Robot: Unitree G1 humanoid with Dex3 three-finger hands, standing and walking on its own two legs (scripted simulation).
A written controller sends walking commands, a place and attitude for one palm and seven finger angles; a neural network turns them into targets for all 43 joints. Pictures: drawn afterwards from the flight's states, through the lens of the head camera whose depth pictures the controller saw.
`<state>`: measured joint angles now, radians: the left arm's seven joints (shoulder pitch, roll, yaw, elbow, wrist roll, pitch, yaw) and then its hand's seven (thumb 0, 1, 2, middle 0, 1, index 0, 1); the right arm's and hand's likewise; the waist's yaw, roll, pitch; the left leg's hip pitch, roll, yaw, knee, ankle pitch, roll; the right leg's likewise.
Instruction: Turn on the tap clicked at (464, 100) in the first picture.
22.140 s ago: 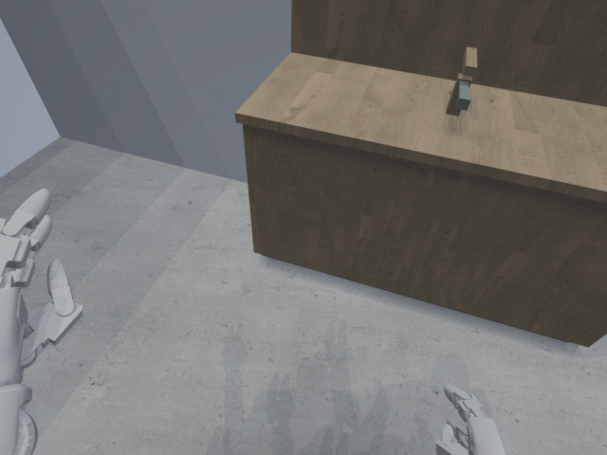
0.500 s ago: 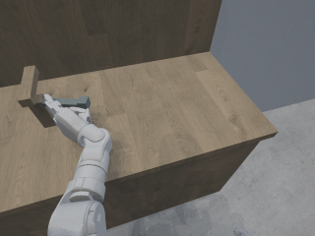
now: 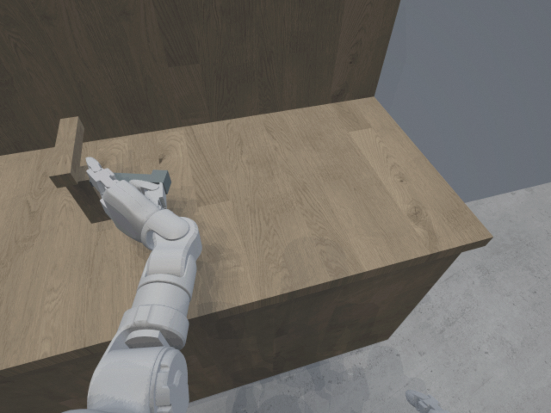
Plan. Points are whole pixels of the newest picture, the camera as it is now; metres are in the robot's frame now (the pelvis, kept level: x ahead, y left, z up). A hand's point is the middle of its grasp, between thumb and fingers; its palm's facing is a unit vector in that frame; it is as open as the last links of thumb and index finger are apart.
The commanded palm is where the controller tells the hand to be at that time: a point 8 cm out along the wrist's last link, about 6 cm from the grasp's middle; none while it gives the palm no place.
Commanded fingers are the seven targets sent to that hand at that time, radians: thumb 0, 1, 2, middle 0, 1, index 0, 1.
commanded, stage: lift the hand up off the lever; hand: left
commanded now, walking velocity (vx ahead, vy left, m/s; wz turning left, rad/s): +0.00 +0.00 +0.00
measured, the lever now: (160, 182) +0.45 +0.21 +0.07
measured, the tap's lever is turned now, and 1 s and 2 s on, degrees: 71 71 71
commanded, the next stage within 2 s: draw the hand back beside the body in 1.72 s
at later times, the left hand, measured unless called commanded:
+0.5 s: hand (159, 185) +0.41 +0.19 +0.11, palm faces +0.81 -0.59 -0.09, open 7.8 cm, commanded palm +0.35 +0.19 +0.11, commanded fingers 0.00 0.90 0.90 -0.15 -0.15 -0.15 -0.15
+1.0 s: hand (148, 183) +0.40 +0.19 +0.13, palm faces +0.81 -0.58 -0.08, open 7.8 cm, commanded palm +0.34 +0.20 +0.13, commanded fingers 0.00 0.90 0.90 -0.15 -0.15 -0.15 -0.15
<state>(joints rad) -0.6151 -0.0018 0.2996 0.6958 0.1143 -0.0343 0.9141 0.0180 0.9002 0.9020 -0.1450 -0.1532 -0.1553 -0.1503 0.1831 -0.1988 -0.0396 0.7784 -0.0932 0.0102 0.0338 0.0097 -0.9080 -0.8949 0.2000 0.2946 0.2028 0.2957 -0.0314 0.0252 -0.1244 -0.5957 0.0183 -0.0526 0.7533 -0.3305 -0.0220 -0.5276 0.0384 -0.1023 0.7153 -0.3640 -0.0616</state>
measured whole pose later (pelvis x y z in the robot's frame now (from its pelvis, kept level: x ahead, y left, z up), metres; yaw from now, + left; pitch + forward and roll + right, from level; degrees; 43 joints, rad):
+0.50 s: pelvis +0.01 +0.00 +0.01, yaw +0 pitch +7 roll -1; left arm -0.54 -0.04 0.24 0.53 0.10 0.07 0.91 0.02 0.90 0.90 -0.15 -0.15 -0.16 -0.15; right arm 0.16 -0.19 -0.04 0.78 -0.08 0.01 0.03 0.01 -0.91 -0.89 0.20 0.29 0.20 0.30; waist 0.00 0.03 -0.11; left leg -0.50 0.02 -0.05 0.70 -0.32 -0.02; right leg -0.44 0.04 -0.10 0.66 -0.35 -0.06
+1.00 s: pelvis +0.00 -0.01 +0.01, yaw +1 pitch +4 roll -1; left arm -0.56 -0.01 0.24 0.52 0.06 0.13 0.88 0.02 0.90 0.90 -0.15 -0.15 -0.15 -0.15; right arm 0.11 -0.20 -0.03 0.79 -0.06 0.01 -0.01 0.01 -0.91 -0.90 0.20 0.29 0.20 0.30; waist 0.01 0.03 -0.08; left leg -0.43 0.02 -0.06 0.62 -0.27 -0.03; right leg -0.36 0.05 -0.11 0.59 -0.31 -0.07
